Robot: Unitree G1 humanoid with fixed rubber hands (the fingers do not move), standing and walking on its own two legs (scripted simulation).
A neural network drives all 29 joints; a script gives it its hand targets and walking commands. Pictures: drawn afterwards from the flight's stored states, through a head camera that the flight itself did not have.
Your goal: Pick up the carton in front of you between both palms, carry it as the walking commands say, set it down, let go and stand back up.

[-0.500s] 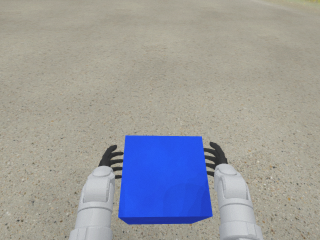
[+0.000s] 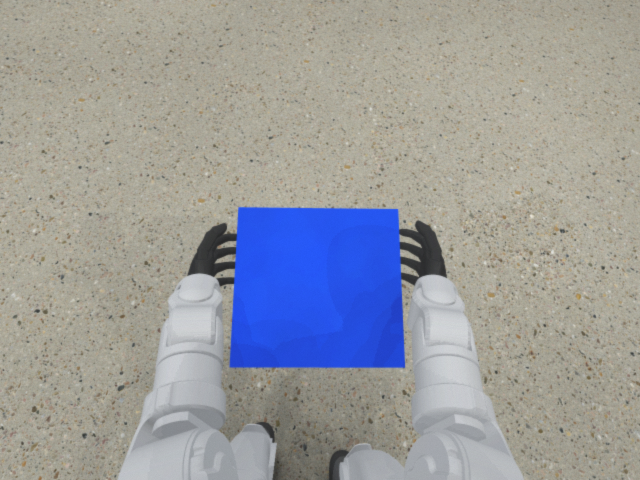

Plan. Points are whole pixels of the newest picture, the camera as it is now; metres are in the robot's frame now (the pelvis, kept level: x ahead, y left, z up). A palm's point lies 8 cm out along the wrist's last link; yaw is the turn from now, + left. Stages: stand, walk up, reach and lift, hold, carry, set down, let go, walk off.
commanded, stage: set down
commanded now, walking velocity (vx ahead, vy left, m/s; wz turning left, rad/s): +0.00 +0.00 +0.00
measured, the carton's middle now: (316, 294) +0.37 +0.01 -0.13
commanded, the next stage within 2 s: none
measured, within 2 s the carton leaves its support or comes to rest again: neither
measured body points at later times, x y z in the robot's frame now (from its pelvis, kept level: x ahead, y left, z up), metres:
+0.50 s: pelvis -0.04 +0.03 -0.14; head +0.19 +0.06 +0.25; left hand +0.41 +0.18 -0.22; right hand +0.40 -0.12 -0.20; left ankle +0.07 +0.12 -0.72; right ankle +0.01 -0.12 -0.72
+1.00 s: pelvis -0.06 +0.02 -0.26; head +0.24 +0.05 +0.08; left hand +0.44 +0.19 -0.39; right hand +0.42 -0.10 -0.37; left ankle +0.07 +0.12 -0.72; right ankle +0.01 -0.12 -0.72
